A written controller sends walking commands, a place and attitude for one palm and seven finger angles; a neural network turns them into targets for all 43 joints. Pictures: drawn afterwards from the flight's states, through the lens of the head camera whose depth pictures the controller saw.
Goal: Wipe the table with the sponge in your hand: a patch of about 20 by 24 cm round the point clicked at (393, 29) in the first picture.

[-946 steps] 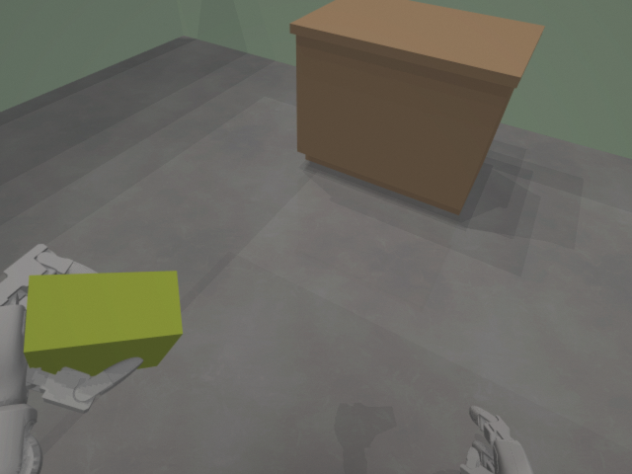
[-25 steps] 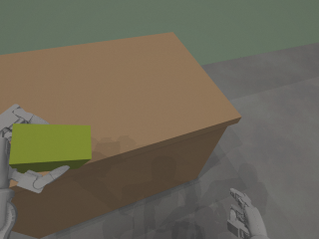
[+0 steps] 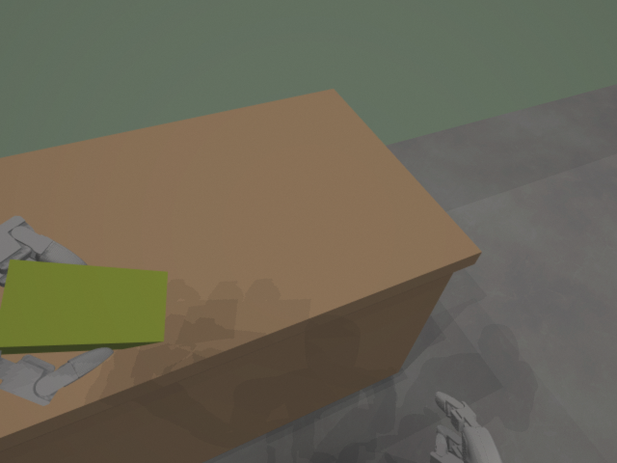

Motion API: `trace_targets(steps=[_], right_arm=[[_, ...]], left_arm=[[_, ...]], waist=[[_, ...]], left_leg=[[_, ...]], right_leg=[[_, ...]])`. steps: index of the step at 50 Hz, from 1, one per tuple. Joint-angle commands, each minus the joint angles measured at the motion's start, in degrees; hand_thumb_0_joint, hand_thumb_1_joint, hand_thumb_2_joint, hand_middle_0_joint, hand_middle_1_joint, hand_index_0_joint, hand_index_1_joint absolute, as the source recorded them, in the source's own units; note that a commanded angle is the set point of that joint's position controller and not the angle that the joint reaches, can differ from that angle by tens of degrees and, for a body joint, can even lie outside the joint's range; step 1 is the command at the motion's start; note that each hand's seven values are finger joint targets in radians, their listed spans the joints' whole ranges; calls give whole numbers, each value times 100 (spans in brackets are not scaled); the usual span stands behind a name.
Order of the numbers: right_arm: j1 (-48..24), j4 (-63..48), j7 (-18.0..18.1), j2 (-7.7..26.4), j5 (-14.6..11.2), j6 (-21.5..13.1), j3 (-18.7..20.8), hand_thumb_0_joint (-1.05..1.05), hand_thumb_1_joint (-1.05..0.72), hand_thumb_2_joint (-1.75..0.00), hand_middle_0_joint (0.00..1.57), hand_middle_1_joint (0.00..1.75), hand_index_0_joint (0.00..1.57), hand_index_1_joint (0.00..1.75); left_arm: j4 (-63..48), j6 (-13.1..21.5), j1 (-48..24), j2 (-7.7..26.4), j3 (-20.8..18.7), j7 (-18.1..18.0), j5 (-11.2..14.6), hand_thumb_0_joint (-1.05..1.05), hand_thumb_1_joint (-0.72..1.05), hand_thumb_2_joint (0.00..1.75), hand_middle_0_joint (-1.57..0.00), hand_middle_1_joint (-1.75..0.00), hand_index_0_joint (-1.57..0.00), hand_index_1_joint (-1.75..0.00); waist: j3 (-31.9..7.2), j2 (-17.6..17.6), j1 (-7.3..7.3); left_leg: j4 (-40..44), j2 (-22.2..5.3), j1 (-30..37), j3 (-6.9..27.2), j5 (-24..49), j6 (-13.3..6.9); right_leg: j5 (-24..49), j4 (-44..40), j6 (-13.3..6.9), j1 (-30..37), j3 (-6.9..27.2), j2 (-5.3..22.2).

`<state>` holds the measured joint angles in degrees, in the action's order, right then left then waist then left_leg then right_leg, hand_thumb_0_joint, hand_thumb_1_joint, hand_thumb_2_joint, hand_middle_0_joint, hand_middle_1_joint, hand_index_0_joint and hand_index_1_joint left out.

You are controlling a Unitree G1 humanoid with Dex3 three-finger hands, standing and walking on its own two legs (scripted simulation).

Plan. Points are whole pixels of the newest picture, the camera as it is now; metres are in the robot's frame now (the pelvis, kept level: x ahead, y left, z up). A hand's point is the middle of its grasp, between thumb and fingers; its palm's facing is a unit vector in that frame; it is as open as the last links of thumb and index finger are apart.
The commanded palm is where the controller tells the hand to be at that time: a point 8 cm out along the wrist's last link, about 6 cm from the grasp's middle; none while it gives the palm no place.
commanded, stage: shuffle to correct the standing spot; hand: left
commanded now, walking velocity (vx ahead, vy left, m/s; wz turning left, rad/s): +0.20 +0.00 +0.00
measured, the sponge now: (100, 314) +0.22 +0.21 +0.16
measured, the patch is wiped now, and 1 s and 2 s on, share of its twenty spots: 0.00 0.00 0.00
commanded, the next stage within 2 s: come to a stop and stand still in 0.10 s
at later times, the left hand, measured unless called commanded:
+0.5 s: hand (49, 252) +0.26 +0.26 +0.20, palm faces +0.39 -0.81 -0.44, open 10.3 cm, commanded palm +0.20 +0.29 +0.19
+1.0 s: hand (63, 297) +0.23 +0.25 +0.16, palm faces +0.26 -0.88 -0.39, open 10.3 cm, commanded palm +0.18 +0.31 +0.19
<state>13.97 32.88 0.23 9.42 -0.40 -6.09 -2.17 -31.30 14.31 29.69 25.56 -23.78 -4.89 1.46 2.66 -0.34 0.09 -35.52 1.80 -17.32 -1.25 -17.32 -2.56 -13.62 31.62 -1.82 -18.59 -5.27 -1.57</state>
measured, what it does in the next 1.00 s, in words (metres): steps on the spot: left foot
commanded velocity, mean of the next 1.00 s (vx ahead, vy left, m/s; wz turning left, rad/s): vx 0.00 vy -0.02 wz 0.00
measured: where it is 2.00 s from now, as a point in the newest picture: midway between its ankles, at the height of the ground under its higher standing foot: outside the picture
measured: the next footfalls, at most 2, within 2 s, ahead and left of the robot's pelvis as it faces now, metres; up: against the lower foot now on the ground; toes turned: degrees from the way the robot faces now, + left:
left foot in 0.26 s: +0.09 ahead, +0.13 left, +0.00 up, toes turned +1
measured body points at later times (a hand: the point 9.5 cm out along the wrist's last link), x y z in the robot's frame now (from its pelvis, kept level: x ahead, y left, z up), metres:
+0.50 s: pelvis +0.04 +0.01 +0.01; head +0.05 +0.02 +0.46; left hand +0.23 +0.30 +0.22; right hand +0.23 -0.21 -0.06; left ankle +0.05 +0.13 -0.73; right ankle +0.05 -0.08 -0.73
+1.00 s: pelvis +0.02 +0.03 +0.01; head +0.04 +0.04 +0.46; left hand +0.21 +0.30 +0.19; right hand +0.18 -0.21 -0.06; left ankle +0.05 +0.13 -0.73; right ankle +0.05 -0.08 -0.73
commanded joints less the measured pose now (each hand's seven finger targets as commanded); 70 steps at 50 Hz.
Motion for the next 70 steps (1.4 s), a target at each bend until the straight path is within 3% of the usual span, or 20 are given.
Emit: trace_targets(steps=[1, 2, 4, 7, 10, 14, 15, 17, 23, 33, 34, 35, 36, 37, 39, 41, 47, 54, 63, 70], right_arm=[[-540, -709, 207, 901, 35, -251, 458, 0, -90, -90, 20, 30, 20, 30], [-496, -679, 185, 947, -23, -268, 553, 0, -90, -90, 20, 30, 20, 30], [-689, -667, 168, 960, -73, -280, 516, 0, -90, -90, 20, 30, 20, 30], [-715, -590, 170, 728, 62, -303, 298, 0, -90, -90, 20, 30, 20, 30], [-802, -611, 269, 719, 128, -478, 367, 0, -90, -90, 20, 30, 20, 30], [-862, -795, 257, 979, 13, -441, 571, 0, -90, -90, 20, 30, 20, 30], [-801, -800, 247, 1045, -8, -394, 593, 0, -90, -90, 20, 30, 20, 30], [-850, -899, 250, 844, 35, -367, 427, 0, -90, -90, 20, 30, 20, 30], [-620, -843, 238, 910, -2, -359, 472, 0, -90, -90, 20, 30, 20, 30], [-899, -854, 383, 844, 35, -363, 347, 0, -90, -90, 20, 30, 20, 30], [-962, -812, 408, 822, 29, -380, 331, 0, -90, -90, 20, 30, 20, 30], [222, -548, 362, 916, 256, -592, 451, 0, -90, -90, 20, 30, 20, 30], [-333, -305, 325, 409, 142, -540, 284, 0, -90, -90, 20, 30, 20, 30], [-532, -770, 292, 707, 63, -590, 450, 0, -90, -90, 20, 30, 20, 30], [-748, -750, 169, 826, -51, -678, 452, 0, -90, -90, 20, 30, 20, 30], [-674, -805, 58, 911, 4, -686, 427, 0, -90, -90, 20, 30, 20, 30], [-716, -875, 188, 894, -31, -662, 391, 0, -90, -90, 20, 30, 20, 30], [-777, -805, 335, 897, -47, -821, 327, 0, -90, -90, 20, 30, 20, 30], [-546, -644, 134, 957, 30, -955, 396, 0, -90, -90, 20, 30, 20, 30], [-679, -755, 200, 884, 42, -664, 322, 0, -90, -90, 20, 30, 20, 30]], left_arm=[[-126, 127, -1094, 835, -800, -214, 94, 0, 10, 130, -120, -160, -120, -160], [45, 71, -1222, 468, -423, -154, 116, 0, 10, 130, -120, -160, -120, -160], [-136, 28, -1248, 381, -250, -195, 92, 0, 10, 130, -120, -160, -120, -160], [-740, 122, -1369, 346, -38, -303, -16, 0, 10, 130, -120, -160, -120, -160], [-1306, 214, -1379, 488, -137, -371, 2, 0, 10, 130, -120, -160, -120, -160], [-1509, 259, -1087, 807, -575, -417, -23, 0, 10, 130, -120, -160, -120, -160], [-1229, 266, -957, 676, -534, -341, 33, 0, 10, 130, -120, -160, -120, -160], [-1223, 240, -833, 923, -784, -273, 62, 0, 10, 130, -120, -160, -120, -160], [-518, 9, -386, 376, -360, -183, 195, 0, 10, 130, -120, -160, -120, -160], [-1125, -205, -1365, 555, -163, -294, 167, 0, 10, 130, -120, -160, -120, -160], [-1288, -197, -1428, 775, -347, -336, 152, 0, 10, 130, -120, -160, -120, -160], [-2023, 323, -6719, 4797, -3237, -261, -833, 0, 10, 130, -120, -160, -120, -160], [1080, 85, -3496, 1524, -1168, -17, -237, 0, 10, 130, -120, -160, -120, -160], [556, 80, -2092, 996, -755, -60, 41, 0, 10, 130, -120, -160, -120, -160], [208, 198, -1545, 110, 25, -14, 237, 0, 10, 130, -120, -160, -120, -160], [-607, 305, -1077, 281, 105, -64, 237, 0, 10, 130, -120, -160, -120, -160], [-440, 262, -601, 835, -541, -175, 277, 0, 10, 130, -120, -160, -120, -160], [-836, 474, -1651, 860, -532, -205, 159, 0, 10, 130, -120, -160, -120, -160], [-627, 358, -1099, 352, -57, -178, 69, 0, 10, 130, -120, -160, -120, -160], [-519, 275, -1084, 444, -267, -115, 166, 0, 10, 130, -120, -160, -120, -160]], waist=[[-626, 1384, -55], [-551, 1727, 19], [-304, 837, 25], [-614, 206, 26], [-898, -96, 30], [-1085, -738, 178], [-1066, -461, 184], [-763, -1280, 142], [-1139, -124, 17], [-932, -248, 78], [-966, -443, 72], [218, 536, 167], [-1095, 640, 190], [-658, 139, 386], [-1321, -1155, 238], [-1360, -1059, 286], [-554, 802, 207], [-573, -941, 146], [-915, -132, 161], [-898, -305, 119]], left_leg=[[-1567, -135, -1825, 88, -1264, 59], [-2447, -151, -1781, 122, -1196, 117], [-2625, -373, -1873, 322, -964, 121], [-909, -386, -657, -164, -676, 61], [712, 51, 722, -498, 333, 78], [1063, -1154, 1154, 882, 2894, -190], [1051, -1144, 830, 775, 2924, -119], [1383, -1066, 65, 738, 2284, -34], [1168, -798, 589, 413, 2274, 245], [1531, -617, 537, 358, 907, 223], [1534, -601, 616, 357, 862, 210], [677, -777, -248, 2, 1341, 96], [757, -255, 522, 48, 1253, 65], [712, -373, 488, 80, 1162, 206], [1134, -419, 875, 104, 1246, 133], [1229, -556, 571, 279, 1170, 101], [1384, -424, 107, 430, -250, 133], [1969, -694, -86, 693, -639, 10], [1526, -587, 332, 560, 973, 189], [1649, -600, 398, 513, 1361, 247]], right_leg=[[-1831, -1931, -1000, 1482, 3107, 1970], [-2746, -2304, -1225, 1016, 3600, 2294], [-2306, -2202, -1374, 809, 3476, 2264], [-425, -1654, -1025, 515, 1776, 1691], [-144, -1067, -537, 520, 937, 1047], [920, -23, -1, 609, 609, 408], [816, -77, 26, 813, 599, 357], [725, -312, 89, 1340, 394, 346], [1922, -824, 39, 1490, 640, 430], [1013, -1349, 104, 1279, 802, 463], [1022, -1356, 86, 1217, 837, 473], [1072, -1791, 569, 134, 972, 692], [1363, -1439, 41, 647, 1145, 934], [1847, -1603, 221, 801, 1465, 894], [1271, -1044, 72, 1204, 1171, 829], [694, -1000, 151, 1320, 936, 677], [-1190, -1679, 107, 566, 944, 631], [-319, -1034, 109, 1036, 727, 394], [945, -1061, 113, 1288, 699, 433], [1179, -1091, 134, 1306, 556, 384]])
